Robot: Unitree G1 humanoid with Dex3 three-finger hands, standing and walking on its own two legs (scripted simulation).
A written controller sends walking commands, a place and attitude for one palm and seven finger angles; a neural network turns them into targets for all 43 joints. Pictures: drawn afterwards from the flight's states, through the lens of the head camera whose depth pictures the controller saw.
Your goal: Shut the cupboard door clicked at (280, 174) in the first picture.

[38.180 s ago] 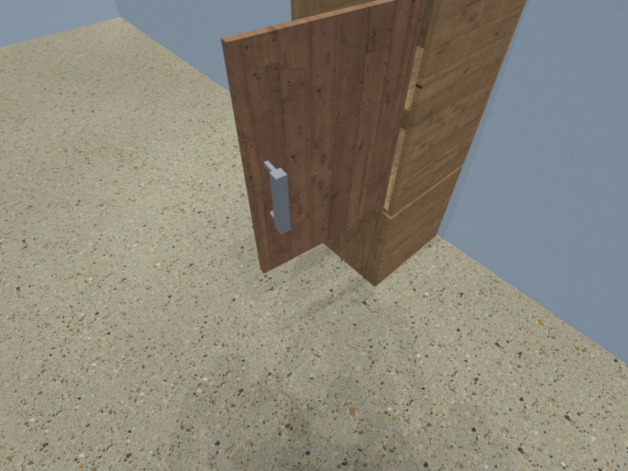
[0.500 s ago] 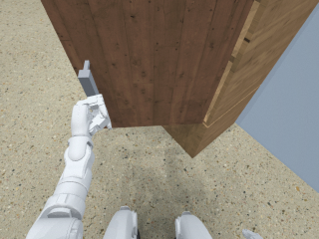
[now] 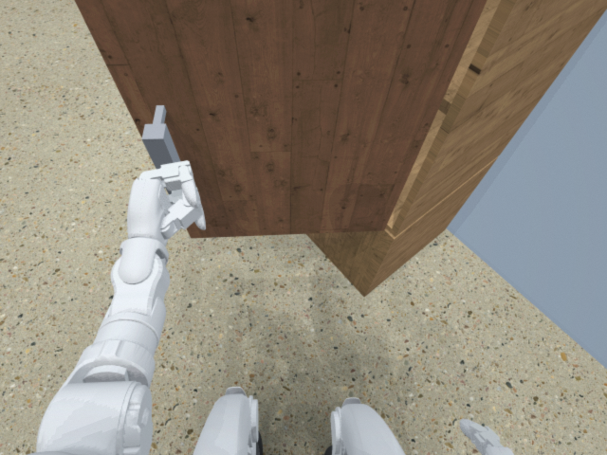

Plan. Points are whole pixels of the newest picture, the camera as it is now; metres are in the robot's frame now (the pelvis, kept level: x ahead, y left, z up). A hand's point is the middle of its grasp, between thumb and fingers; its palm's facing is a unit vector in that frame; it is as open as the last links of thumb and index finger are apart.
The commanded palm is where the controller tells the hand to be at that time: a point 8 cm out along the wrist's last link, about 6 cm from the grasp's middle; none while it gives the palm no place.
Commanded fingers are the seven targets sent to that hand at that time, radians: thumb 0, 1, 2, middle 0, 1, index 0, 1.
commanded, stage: push the door shut along its arc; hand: left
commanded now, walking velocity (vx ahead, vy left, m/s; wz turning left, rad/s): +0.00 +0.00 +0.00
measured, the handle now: (173, 161) +0.51 +0.18 +0.04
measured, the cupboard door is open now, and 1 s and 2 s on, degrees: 54 37 31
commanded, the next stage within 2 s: pull the fist back off the door in 1.52 s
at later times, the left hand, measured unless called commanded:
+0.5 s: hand (203, 172) +0.49 +0.14 +0.04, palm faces -0.14 -0.99 -0.03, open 3.1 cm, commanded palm +0.48 +0.18 +0.04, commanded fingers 0.00 0.90 0.90 -1.30 -1.50 -1.30 -1.50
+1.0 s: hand (226, 141) +0.55 +0.11 +0.04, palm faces -0.27 -0.96 -0.03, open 3.1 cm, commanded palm +0.55 +0.14 +0.04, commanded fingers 0.00 0.90 0.90 -1.30 -1.50 -1.30 -1.50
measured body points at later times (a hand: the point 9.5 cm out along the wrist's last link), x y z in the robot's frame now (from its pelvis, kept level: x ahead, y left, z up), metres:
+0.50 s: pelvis -0.01 +0.01 -0.02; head +0.12 +0.03 +0.41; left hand +0.49 +0.19 +0.05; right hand +0.01 -0.26 -0.13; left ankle +0.05 +0.12 -0.63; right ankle +0.00 -0.10 -0.63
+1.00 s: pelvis -0.01 +0.02 -0.04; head +0.16 +0.04 +0.38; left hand +0.56 +0.16 +0.05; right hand -0.03 -0.24 -0.14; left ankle +0.05 +0.12 -0.63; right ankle +0.00 -0.10 -0.63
